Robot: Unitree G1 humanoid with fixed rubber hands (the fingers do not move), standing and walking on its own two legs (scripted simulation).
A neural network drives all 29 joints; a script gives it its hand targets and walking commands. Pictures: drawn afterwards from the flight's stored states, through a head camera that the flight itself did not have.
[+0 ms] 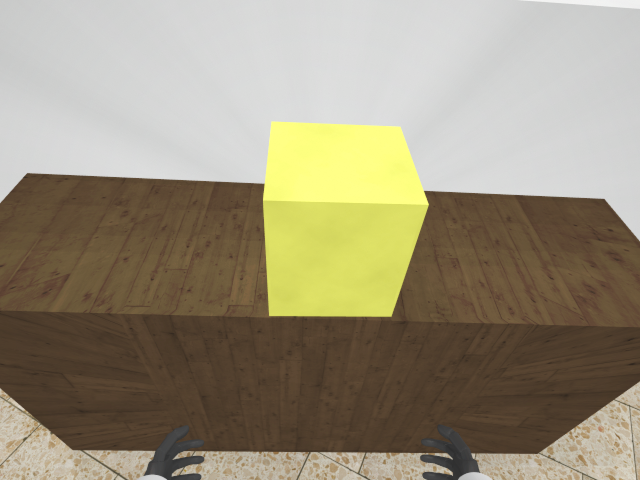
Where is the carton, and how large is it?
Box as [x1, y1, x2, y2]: [263, 121, 428, 316]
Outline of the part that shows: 271,121 263,195 269,315 390,316 428,205 400,127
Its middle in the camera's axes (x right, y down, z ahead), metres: +0.02 -0.03 +0.65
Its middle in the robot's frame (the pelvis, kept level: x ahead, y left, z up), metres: +0.52 -0.02 +0.04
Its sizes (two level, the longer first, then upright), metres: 0.210 0.200 0.250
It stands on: a pedestal, 0.69 m high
